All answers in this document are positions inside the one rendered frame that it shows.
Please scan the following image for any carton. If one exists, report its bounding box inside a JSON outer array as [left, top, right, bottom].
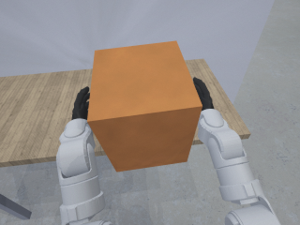
[[87, 40, 203, 173]]

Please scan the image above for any right robot upper arm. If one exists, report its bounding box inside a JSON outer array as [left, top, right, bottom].
[[224, 204, 279, 225]]

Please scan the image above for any table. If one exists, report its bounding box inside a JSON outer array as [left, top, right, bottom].
[[0, 58, 251, 220]]

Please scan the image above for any robot right hand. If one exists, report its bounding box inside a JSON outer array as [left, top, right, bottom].
[[193, 77, 215, 111]]

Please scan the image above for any robot left hand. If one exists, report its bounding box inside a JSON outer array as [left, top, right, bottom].
[[71, 86, 90, 120]]

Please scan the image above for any robot right forearm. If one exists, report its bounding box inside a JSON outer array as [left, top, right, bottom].
[[197, 109, 281, 225]]

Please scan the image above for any robot left forearm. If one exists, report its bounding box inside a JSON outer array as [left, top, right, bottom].
[[56, 118, 106, 225]]

